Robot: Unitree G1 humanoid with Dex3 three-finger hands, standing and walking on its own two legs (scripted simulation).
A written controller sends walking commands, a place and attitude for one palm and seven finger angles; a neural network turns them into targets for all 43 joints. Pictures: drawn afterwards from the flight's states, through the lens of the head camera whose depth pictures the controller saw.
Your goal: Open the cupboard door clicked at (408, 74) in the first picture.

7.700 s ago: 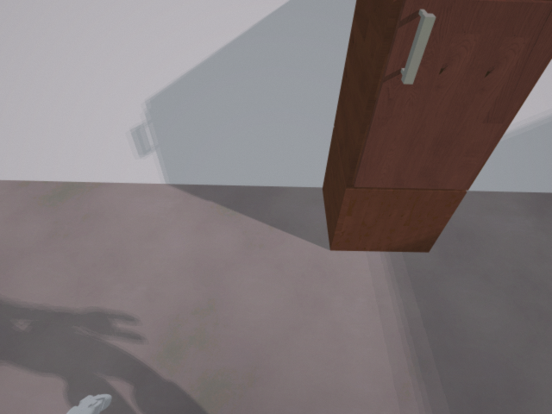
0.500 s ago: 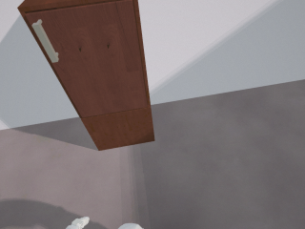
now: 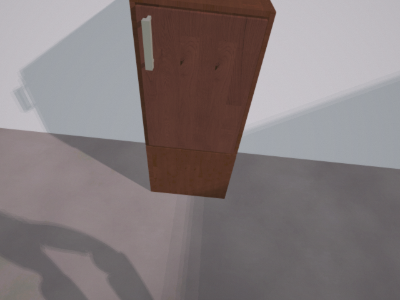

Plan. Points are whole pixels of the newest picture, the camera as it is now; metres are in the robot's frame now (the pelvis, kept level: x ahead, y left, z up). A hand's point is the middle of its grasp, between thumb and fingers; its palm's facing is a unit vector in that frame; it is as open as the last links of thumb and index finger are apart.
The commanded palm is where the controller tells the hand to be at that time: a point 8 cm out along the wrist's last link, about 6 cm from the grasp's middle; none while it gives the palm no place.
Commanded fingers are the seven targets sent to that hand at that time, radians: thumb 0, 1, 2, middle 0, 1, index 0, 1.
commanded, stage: take the last steps up to it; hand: left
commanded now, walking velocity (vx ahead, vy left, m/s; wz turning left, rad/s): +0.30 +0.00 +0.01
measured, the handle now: (149, 43) +0.81 +0.25 +0.15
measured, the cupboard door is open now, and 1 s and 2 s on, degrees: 0 0 0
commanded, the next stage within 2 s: come to a stop and stand still in 0.58 s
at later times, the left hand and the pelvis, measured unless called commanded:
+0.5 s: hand (160, 252) +0.27 +0.12 -0.17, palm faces +0.00 -0.98 -0.20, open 7.4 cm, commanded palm none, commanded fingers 0.00 0.90 0.90 -0.20 -0.30 -0.20 -0.30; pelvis +0.16 -0.05 -0.02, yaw +0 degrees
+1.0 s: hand (154, 274) +0.23 +0.12 -0.19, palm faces +0.07 -0.99 -0.14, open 7.4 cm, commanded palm none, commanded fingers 0.00 0.90 0.90 -0.20 -0.30 -0.20 -0.30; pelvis +0.25 -0.03 -0.01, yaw -2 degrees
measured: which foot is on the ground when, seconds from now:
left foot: down 0.00-0.40, up 0.42-0.84, down 0.86-1.00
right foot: up 0.00-0.36, down 0.38-0.92, up 0.94-1.00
